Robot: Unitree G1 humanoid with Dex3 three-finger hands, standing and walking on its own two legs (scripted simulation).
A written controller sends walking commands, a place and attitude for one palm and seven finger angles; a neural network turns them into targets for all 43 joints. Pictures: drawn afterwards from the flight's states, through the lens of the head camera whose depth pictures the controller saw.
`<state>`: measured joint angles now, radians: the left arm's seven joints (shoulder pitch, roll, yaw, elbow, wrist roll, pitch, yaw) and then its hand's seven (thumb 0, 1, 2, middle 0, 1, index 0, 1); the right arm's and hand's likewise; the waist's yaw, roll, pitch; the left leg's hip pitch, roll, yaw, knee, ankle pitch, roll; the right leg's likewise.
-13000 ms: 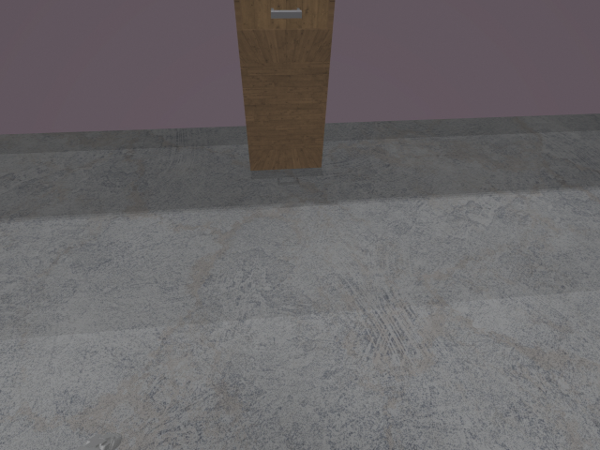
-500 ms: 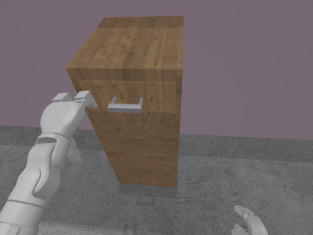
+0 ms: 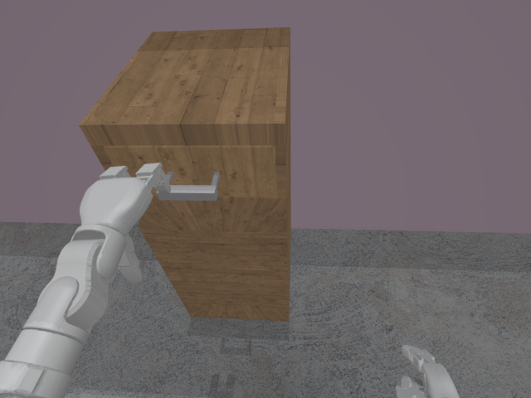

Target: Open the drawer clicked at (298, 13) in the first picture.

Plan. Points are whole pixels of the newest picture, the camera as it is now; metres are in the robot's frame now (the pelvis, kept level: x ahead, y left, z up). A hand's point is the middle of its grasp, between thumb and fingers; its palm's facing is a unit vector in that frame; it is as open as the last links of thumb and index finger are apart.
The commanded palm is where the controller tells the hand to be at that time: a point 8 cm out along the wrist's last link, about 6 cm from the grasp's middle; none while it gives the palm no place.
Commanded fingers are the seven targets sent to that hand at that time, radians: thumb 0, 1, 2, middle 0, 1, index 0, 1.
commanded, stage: move the hooked fingers above the handle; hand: left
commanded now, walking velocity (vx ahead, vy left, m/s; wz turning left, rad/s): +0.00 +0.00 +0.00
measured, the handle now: (190, 184) +0.49 +0.22 +0.02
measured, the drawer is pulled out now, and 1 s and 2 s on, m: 0.00 0.00 0.00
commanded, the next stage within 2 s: none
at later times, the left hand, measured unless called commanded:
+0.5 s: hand (166, 209) +0.38 +0.22 +0.08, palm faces -0.02 -0.10 -0.99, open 13.8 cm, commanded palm +0.36 +0.23 +0.15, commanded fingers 0.00 -0.50 0.30 -0.30 -1.20 -0.30 -1.20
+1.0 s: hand (188, 188) +0.43 +0.19 +0.08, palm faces +0.06 -0.09 -0.99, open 13.8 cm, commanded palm +0.41 +0.22 +0.13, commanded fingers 0.00 -0.50 0.30 -0.30 -1.20 -0.30 -1.20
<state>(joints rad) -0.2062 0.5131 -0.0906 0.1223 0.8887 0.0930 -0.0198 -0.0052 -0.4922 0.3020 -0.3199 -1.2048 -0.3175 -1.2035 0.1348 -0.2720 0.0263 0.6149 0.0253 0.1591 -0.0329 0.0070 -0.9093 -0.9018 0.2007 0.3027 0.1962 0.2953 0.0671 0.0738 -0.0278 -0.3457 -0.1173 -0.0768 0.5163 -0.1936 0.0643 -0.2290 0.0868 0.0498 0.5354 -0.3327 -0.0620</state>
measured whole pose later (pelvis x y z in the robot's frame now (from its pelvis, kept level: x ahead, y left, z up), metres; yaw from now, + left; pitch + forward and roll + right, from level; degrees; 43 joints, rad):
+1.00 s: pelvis +0.01 +0.01 -0.01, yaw -1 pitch +9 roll -1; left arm -0.52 0.43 -0.14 0.49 0.97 -0.02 0.13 0.00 -0.49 0.30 -0.32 -1.20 -0.32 -1.20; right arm 0.20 -0.25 -0.01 0.63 0.03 0.20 -0.05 0.00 -0.91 -0.90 0.20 0.30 0.20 0.30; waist 0.00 0.04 -0.10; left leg -0.54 -0.12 -0.05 0.67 -0.28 0.08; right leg -0.42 0.09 0.06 0.67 -0.40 -0.05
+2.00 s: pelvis +0.02 +0.01 -0.01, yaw -1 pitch +10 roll +0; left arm -0.58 0.42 -0.13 0.59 0.97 -0.04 0.15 0.00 -0.49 0.30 -0.33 -1.21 -0.32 -1.21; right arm 0.21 -0.27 -0.03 0.63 0.03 0.20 -0.05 0.00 -0.91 -0.90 0.20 0.30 0.20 0.30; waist 0.00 0.05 -0.11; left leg -0.53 -0.11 -0.05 0.65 -0.28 0.07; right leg -0.41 0.10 0.07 0.65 -0.40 -0.06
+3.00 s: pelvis +0.02 +0.00 -0.01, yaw +0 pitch +8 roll -1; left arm -0.48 0.52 -0.12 0.55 0.95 -0.08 0.02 -0.01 -0.49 0.30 -0.33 -1.21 -0.33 -1.22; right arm 0.28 -0.28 -0.04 0.62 0.05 0.21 -0.08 0.00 -0.91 -0.90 0.20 0.30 0.20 0.30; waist 0.01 0.05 -0.09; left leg -0.51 -0.10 -0.07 0.64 -0.27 0.06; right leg -0.37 0.11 0.04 0.61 -0.38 -0.07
